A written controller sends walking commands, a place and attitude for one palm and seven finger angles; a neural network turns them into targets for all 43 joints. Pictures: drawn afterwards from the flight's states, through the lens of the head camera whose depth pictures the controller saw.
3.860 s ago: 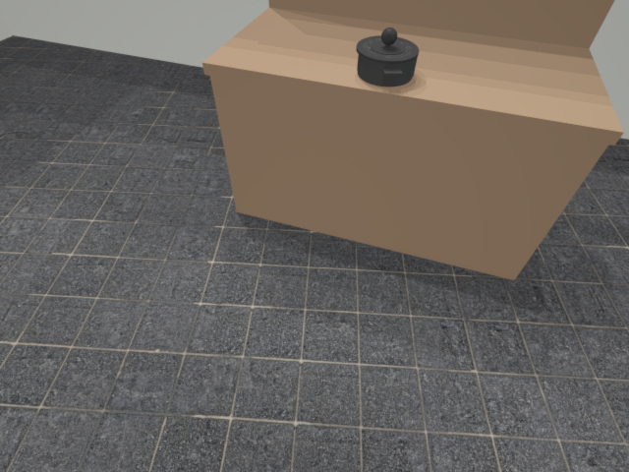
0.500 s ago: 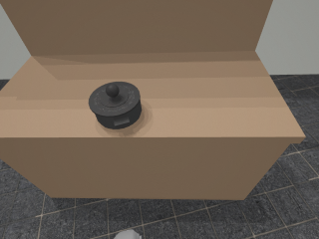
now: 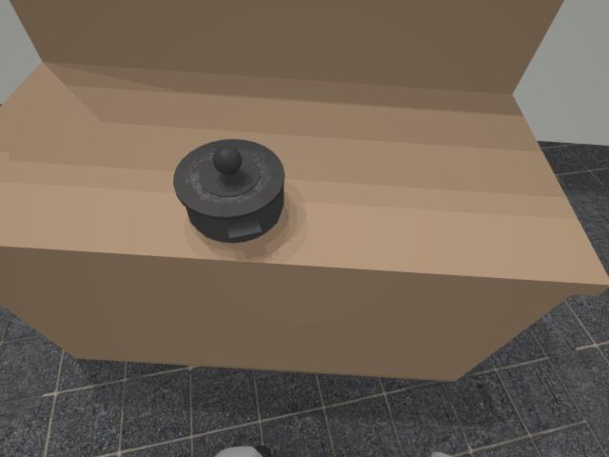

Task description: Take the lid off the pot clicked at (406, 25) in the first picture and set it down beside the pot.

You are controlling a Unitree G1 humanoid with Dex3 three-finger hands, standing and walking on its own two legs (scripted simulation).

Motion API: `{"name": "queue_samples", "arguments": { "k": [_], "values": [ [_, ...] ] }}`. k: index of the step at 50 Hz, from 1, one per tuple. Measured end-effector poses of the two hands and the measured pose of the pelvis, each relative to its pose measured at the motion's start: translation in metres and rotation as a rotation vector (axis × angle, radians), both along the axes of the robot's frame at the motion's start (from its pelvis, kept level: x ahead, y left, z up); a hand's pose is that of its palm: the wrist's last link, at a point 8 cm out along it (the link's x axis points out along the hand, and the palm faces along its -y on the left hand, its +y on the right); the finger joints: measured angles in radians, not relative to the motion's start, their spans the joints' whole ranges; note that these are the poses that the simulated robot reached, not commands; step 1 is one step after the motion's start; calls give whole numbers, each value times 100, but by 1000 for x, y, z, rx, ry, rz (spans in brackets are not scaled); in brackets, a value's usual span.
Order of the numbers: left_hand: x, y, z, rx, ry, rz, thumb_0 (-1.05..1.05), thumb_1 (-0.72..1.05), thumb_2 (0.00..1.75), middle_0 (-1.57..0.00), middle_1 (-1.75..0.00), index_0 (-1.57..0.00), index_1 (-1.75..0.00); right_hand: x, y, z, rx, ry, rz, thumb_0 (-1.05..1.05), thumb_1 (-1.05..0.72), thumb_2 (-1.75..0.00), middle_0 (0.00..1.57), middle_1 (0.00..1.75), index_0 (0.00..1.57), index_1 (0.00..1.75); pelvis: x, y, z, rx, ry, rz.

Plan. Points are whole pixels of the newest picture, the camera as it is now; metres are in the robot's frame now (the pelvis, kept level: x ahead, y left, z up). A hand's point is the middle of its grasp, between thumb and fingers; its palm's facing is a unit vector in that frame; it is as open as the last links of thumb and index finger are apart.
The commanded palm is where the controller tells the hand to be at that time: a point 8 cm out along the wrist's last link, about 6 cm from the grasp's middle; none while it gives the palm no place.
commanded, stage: come to a stop and stand still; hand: left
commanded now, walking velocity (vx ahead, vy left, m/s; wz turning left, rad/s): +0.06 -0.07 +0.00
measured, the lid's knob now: (227, 160) +0.53 +0.18 +0.05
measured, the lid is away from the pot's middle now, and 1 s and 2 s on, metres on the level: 0.00 0.00 0.00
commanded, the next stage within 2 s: look again from close up in 1.98 s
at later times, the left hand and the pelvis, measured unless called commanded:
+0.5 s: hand out of the picture -0.05 +0.12 -0.15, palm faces +0.13 -0.97 -0.22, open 7.4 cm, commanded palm none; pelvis -0.03 -0.05 +0.01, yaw +2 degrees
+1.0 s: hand out of the picture -0.02 +0.23 -0.17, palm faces +0.06 -0.97 -0.24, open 7.4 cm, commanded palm none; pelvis -0.03 +0.04 +0.00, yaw +1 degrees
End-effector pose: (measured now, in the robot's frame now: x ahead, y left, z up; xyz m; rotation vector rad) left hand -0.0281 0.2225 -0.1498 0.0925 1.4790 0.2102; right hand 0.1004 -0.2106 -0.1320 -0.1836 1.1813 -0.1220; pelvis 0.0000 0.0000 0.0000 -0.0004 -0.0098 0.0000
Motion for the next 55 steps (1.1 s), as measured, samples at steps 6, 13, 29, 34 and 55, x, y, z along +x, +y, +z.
{"name": "queue_samples", "arguments": {
  "k": [6, 13, 29, 34, 55],
  "values": [
    [18, 7, 10, 80, -105, -43, 0, 91, 90, -19, -30, -20, -30, -48, -40, -9, -7, 54, -38, -1, -92, -90, 20, 30, 20, 30, -20, -20, -3, 6, -2, 3],
    [-5, -28, 30, 95, -134, -37, 0, 91, 90, -19, -30, -19, -30, -110, -75, -12, 33, 170, -83, 0, -92, -90, 20, 30, 20, 29, -27, -48, 9, 37, -14, 7],
    [-43, -45, 25, 30, -55, 37, 0, 90, 90, -20, -30, -20, -30, -127, -66, -5, -3, 258, -15, 0, -91, -90, 20, 30, 20, 29, -36, -35, 12, 29, 23, 33],
    [-52, -15, 6, 15, -30, 1, 0, 90, 90, -20, -30, -20, -30, -80, -34, -9, -9, 64, 19, 0, -91, -90, 20, 30, 20, 29, -39, -7, -3, -24, 21, 47],
    [14, 61, 8, 52, -144, -79, 0, 91, 90, -19, -30, -20, -30, -78, 23, -4, -22, 52, 15, -1, -93, -90, 20, 30, 20, 30, -28, 44, -2, -6, 17, 11]
  ]
}}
